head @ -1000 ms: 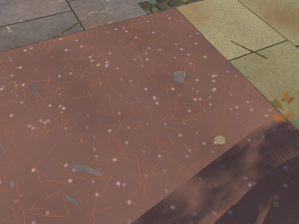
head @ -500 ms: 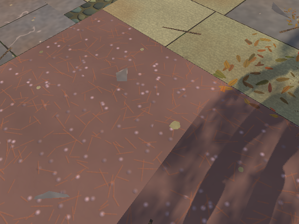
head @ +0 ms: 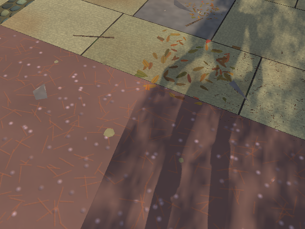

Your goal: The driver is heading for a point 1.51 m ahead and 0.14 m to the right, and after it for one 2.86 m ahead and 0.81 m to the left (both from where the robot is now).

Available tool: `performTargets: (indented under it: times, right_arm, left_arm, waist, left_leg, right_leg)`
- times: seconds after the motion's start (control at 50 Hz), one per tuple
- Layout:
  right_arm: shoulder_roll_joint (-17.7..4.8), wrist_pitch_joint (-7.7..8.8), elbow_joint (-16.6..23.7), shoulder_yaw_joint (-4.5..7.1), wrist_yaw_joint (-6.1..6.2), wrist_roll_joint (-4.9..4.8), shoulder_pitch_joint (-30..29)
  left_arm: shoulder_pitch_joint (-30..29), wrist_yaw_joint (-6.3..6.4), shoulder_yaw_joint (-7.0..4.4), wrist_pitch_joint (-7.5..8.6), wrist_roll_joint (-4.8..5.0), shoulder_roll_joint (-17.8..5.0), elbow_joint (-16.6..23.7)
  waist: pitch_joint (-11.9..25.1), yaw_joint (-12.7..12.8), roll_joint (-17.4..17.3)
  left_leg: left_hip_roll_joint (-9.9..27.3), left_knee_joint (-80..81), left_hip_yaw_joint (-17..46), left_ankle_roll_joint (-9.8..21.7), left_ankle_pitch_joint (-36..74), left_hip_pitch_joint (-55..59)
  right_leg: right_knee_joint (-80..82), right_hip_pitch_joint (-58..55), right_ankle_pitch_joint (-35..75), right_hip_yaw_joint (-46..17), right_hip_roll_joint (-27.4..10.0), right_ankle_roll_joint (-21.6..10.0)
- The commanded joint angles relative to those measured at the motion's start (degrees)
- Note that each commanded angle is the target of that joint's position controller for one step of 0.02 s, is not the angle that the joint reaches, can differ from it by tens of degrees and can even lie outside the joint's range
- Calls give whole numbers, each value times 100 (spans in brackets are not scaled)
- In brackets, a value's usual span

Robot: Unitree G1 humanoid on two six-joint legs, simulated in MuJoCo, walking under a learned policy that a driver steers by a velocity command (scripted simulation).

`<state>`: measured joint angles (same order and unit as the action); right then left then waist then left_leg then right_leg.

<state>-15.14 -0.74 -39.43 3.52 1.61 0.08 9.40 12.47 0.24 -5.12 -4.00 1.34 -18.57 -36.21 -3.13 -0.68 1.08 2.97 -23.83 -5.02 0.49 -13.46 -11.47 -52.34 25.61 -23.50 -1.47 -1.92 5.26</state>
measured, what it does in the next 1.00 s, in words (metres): walks ahead, turning right: right foot, then left foot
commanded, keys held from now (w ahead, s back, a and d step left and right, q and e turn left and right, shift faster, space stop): w+e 0.38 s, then w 0.50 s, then w+q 0.12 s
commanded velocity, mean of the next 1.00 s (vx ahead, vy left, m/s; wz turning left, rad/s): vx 0.42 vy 0.00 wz -0.34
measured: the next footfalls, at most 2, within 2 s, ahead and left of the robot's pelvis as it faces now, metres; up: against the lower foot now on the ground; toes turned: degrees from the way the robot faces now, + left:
right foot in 0.14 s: +0.03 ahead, -0.14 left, +0.00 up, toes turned -7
left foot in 0.60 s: +0.43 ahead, -0.03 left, +0.00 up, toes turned -18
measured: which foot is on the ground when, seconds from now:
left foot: down 0.00-0.12, up 0.14-0.58, down 0.60-1.00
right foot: up 0.00-0.12, down 0.14-0.62, up 0.64-1.00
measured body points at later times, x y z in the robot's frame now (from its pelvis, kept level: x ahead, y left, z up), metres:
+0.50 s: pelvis +0.16 -0.07 -0.01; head +0.19 -0.11 +0.44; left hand +0.23 +0.21 -0.11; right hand +0.33 -0.37 -0.09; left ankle +0.38 +0.02 -0.70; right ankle -0.01 -0.14 -0.74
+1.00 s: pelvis +0.44 -0.15 +0.00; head +0.47 -0.17 +0.45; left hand +0.73 -0.01 -0.08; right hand +0.35 -0.42 -0.13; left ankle +0.39 -0.01 -0.74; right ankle +0.57 -0.35 -0.71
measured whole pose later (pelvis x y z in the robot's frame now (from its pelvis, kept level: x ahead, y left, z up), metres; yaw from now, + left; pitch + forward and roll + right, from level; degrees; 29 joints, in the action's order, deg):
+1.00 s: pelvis +0.44 -0.15 +0.00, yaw -18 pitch +1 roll +2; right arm -16.4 4.3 -47.7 2.9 -0.7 -1.6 22.2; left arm 3.5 -1.3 -1.2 4.7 0.5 -15.3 -38.2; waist -2.4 -6.1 2.1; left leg -3.3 -14.0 -0.6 1.6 -15.5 0.1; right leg -33.2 34.9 1.7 -3.7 -4.9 1.1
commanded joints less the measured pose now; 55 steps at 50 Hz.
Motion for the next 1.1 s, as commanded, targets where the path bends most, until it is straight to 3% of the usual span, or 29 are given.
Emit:
performTargets:
  times: [0.02,0.08,0.1,0.12,0.14,0.16,0.18,0.2,0.22,0.26,0.32,0.44,0.5,0.54,0.58,0.6,0.62,0.64,0.66,0.7,0.74,0.78,0.84,0.9,1.0,1.04,1.06,1.08,1.1]
  right_arm:
    - [-1324,112,314,395,-47,-95,-2]
    - [-1324,191,238,391,-144,-243,-103]
    - [-1175,202,201,350,-159,-252,-122]
    - [-843,223,172,249,-180,-185,-45]
    - [-381,262,393,85,-230,46,-316]
    - [-462,415,835,105,-229,-21,-689]
    - [-903,536,851,201,-257,-199,-947]
    - [-1070,618,769,255,-305,-239,-833]
    - [-1055,659,598,266,-307,-116,-665]
    - [-1022,709,506,279,-330,46,-610]
    - [-755,698,471,188,-339,32,-805]
    - [-506,737,692,36,-469,-72,-1722]
    - [-621,781,723,62,-522,-96,-1724]
    - [-762,792,669,119,-502,-86,-1444]
    - [-1061,774,448,275,-394,-57,-417]
    - [-1233,754,303,316,-345,14,599]
    - [-1698,730,89,435,-336,116,1407]
    - [-1212,741,-35,311,-407,0,1533]
    - [-920,714,-8,221,-364,-85,1056]
    - [-729,642,-9,140,-313,-16,469]
    - [-608,681,-19,81,-301,61,292]
    - [-647,741,-121,87,-297,-20,333]
    - [-880,746,-236,136,-265,-65,456]
    - [-988,678,-320,146,-235,-129,688]
    - [-1192,496,-536,193,-178,-205,1261]
    - [-1266,421,-557,219,-149,-188,1253]
    - [-1211,398,-550,189,-144,-165,1203]
    - [-963,405,-493,91,-148,-91,1209]
    - [-374,462,-265,-98,-157,-14,1580]
  left_arm:
    - [-500,-100,-38,171,-3,-412,652]
    - [-3,-174,-63,238,14,-390,435]
    - [452,-173,-89,258,20,-381,206]
    - [1110,-135,-192,281,52,-562,-53]
    - [1804,-52,-338,332,64,-1121,-136]
    - [1596,-113,-373,529,-24,-1635,112]
    - [1388,-155,-250,666,-65,-1119,133]
    - [1123,-150,-116,747,-65,-784,131]
    - [912,-129,-53,766,-46,-637,177]
    - [756,-43,5,739,-72,-594,196]
    - [936,76,-15,737,-85,-687,67]
    - [1400,152,-23,729,-3,-694,-360]
    - [1446,161,-36,711,10,-714,-551]
    - [1385,164,-66,670,-11,-767,-609]
    - [1290,154,-49,618,-56,-757,-601]
    - [1201,147,26,604,-133,-597,-494]
    - [2028,117,202,662,-97,50,-462]
    - [2050,88,199,753,25,-207,-565]
    - [1312,53,72,792,152,-658,-444]
    - [434,30,102,868,19,-591,-224]
    - [572,9,103,831,-33,-403,-294]
    - [644,9,170,771,-53,-168,-327]
    - [55,5,249,796,-150,-66,-111]
    - [-655,-73,314,895,-133,41,49]
    - [-1267,-209,229,1006,-57,-192,286]
    - [-995,-218,143,1042,-51,-363,231]
    - [-448,-190,40,1053,-55,-531,84]
    - [385,-134,-90,1054,-110,-820,-82]
    - [1173,-74,-223,1018,-263,-1372,-139]
  waist:
    - [424,-260,-1160]
    - [360,92,-979]
    - [428,298,-821]
    - [628,523,-328]
    - [677,753,1218]
    - [520,636,1593]
    - [212,712,941]
    - [-103,503,853]
    - [-161,368,594]
    - [-112,239,615]
    - [-29,270,440]
    - [-239,609,547]
    - [-305,537,604]
    - [-160,385,730]
    - [664,-173,783]
    - [1494,-635,622]
    - [2626,-409,-1116]
    - [2811,-455,-1642]
    - [1610,-483,-1097]
    - [477,-214,-240]
    - [330,81,-468]
    - [252,173,-564]
    - [43,62,-453]
    - [-63,-202,-374]
    - [-74,-299,-419]
    - [74,-62,-532]
    - [387,265,-502]
    - [1054,664,-404]
    - [2124,747,695]
  left_leg:
    - [1407,1171,1078,1118,-813,429]
    - [1400,897,767,926,-1111,-22]
    - [1250,464,505,787,-1175,-395]
    - [945,-530,74,528,-1236,-1015]
    - [322,-3004,-493,-11,-1989,-2496]
    - [-420,-4064,350,-144,-2290,-4147]
    - [-40,-4399,846,-23,-1896,-4399]
    - [127,-4199,888,95,-1202,-4348]
    - [238,-3968,859,72,-694,-4118]
    - [190,-3402,782,-77,57,-3613]
    - [-56,-2547,624,-286,867,-3300]
    - [-327,-856,554,-301,1898,-2393]
    - [-288,-514,628,-88,1784,-2238]
    - [-370,-457,506,94,1318,-1891]
    - [-606,-366,184,430,1188,-360]
    - [23,-695,797,788,1260,1428]
    - [1586,-474,3577,1796,171,3770]
    - [1960,571,5160,1920,-682,3808]
    - [1786,716,4301,1650,-1144,2887]
    - [1313,1007,2971,1397,-310,1130]
    - [1004,1331,2391,1347,350,392]
    - [957,1563,1997,1448,764,104]
    - [860,1775,1473,1449,1203,5]
    - [583,1728,1000,1215,1420,-95]
    - [940,1247,1458,1023,1282,615]
    - [1020,804,1613,891,1597,814]
    - [813,141,1472,751,2185,719]
    - [481,-1062,1254,543,2014,188]
    - [-237,-3221,786,152,259,-1648]
  right_leg:
    - [848,-18,-65,405,-28,-263]
    - [2068,-1035,519,660,81,-654]
    - [2471,-1741,700,804,258,-768]
    - [2678,-2744,537,554,295,-941]
    - [3235,-3641,377,-1565,-1044,-1442]
    - [3959,-3561,-731,-4121,-1959,-2585]
    - [4256,-3351,-1208,-3945,-1974,-2611]
    - [4262,-3127,-966,-3392,-1743,-2378]
    - [4183,-2959,-395,-2847,-1460,-2165]
    - [4229,-2706,762,-2172,-1073,-1931]
    - [4193,-2542,1923,-1616,-819,-1818]
    - [4143,-2043,2065,-1368,-717,-1627]
    - [3957,-2430,2463,-1503,-960,-1542]
    - [3577,-2757,3588,-1481,-1025,-1439]
    - [2212,-2746,5709,-1192,-708,-1253]
    - [852,-1803,5023,-1166,-494,-1104]
    - [-1620,361,1647,-843,516,-635]
    - [-2425,1067,-812,-1221,752,-607]
    - [-2712,1547,-554,-1109,372,-626]
    - [-2084,1376,189,-615,-151,-690]
    - [-1605,869,522,-546,-417,-686]
    - [-1187,831,586,-407,-503,-595]
    - [-118,1059,1414,-252,-592,-435]
    - [1228,647,2497,-36,-385,-395]
    - [2253,361,2572,-162,-110,-450]
    - [2457,-141,2144,-111,-12,-575]
    - [2644,-954,2009,-3,84,-720]
    - [2492,-2300,2042,-217,-252,-949]
    - [2377,-4501,1630,-2068,-1731,-1580]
